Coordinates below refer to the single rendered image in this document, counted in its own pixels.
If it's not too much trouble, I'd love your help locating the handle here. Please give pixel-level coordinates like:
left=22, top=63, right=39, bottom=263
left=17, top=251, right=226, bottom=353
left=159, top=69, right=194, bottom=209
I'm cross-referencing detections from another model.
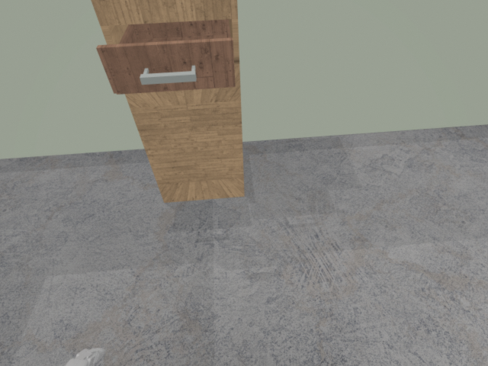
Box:
left=140, top=66, right=197, bottom=85

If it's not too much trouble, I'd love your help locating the left robot hand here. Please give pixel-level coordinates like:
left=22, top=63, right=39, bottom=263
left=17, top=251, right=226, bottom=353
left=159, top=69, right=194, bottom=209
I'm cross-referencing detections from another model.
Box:
left=65, top=348, right=105, bottom=366

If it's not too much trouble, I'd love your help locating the drawer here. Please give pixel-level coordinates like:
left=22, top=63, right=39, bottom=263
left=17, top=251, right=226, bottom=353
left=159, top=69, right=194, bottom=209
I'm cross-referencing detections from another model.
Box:
left=96, top=19, right=236, bottom=95

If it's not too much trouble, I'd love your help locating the cabinet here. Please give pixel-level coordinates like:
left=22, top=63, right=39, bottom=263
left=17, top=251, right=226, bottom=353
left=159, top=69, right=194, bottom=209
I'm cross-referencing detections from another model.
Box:
left=91, top=0, right=245, bottom=203

